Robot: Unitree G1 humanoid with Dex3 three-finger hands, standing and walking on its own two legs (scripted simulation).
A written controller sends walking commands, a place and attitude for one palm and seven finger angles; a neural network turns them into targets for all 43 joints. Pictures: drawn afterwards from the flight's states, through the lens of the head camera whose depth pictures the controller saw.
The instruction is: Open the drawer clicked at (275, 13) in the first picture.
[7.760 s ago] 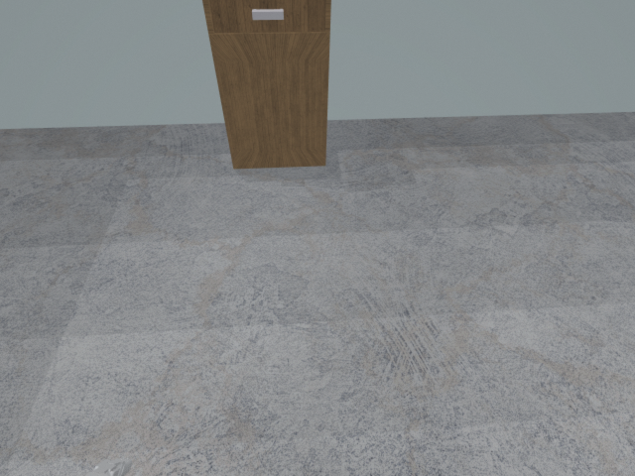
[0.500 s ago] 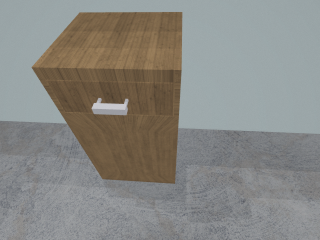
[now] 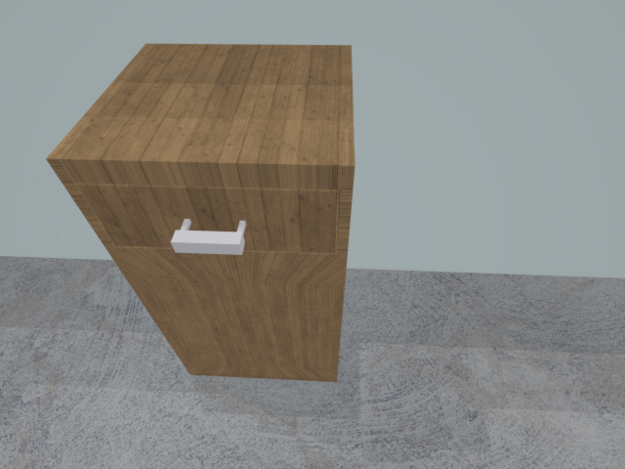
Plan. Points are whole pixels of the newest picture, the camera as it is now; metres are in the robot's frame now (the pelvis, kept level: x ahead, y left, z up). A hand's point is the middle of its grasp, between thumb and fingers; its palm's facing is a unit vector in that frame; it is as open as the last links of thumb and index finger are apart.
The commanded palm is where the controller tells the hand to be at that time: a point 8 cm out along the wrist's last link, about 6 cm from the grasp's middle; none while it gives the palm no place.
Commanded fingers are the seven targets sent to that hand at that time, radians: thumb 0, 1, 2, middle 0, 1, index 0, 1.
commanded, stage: come to a stop and stand still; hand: left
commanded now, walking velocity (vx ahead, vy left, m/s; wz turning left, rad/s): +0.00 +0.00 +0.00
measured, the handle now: (211, 233) +0.49 +0.22 -0.02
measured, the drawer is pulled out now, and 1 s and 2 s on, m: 0.00 0.00 0.00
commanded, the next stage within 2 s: look again from close up in 0.92 s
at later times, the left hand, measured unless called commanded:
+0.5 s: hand out of the picture -0.01 +0.19 -0.18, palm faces +0.00 -0.98 -0.18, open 7.4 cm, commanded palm none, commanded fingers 0.00 0.90 0.90 -0.20 -0.30 -0.20 -0.30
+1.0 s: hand out of the picture -0.03 +0.22 -0.18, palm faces +0.00 -0.98 -0.17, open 7.4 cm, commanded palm none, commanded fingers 0.00 0.90 0.90 -0.20 -0.30 -0.20 -0.30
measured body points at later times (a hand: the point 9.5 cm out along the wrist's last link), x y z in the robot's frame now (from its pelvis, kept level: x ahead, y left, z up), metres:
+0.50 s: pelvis -0.02 +0.03 +0.00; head -0.01 +0.03 +0.45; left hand -0.01 +0.24 -0.17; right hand -0.01 -0.20 -0.16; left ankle -0.02 +0.14 -0.74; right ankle -0.06 -0.09 -0.74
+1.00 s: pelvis -0.02 +0.06 +0.00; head -0.01 +0.06 +0.45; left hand -0.03 +0.27 -0.16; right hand -0.02 -0.17 -0.16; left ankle -0.02 +0.14 -0.74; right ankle -0.06 -0.09 -0.74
